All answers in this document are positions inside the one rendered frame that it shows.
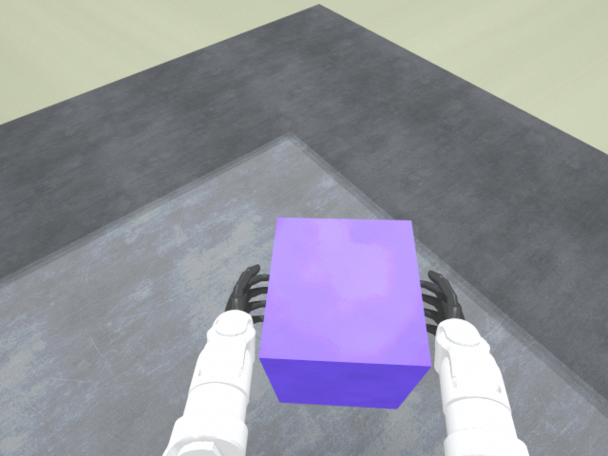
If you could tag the robot right forearm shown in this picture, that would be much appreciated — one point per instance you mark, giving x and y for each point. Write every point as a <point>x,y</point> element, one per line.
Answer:
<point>475,403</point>

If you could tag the robot left forearm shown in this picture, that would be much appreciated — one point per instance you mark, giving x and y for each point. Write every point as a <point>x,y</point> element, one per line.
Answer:
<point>213,422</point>

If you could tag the robot left hand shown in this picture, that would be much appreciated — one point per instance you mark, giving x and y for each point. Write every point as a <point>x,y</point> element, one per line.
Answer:
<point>239,298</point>

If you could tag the robot right hand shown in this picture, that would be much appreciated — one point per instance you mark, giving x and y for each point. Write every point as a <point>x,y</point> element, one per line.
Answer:
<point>446,301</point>

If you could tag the carton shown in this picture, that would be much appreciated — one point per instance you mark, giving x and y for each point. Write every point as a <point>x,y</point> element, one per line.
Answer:
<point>344,321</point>

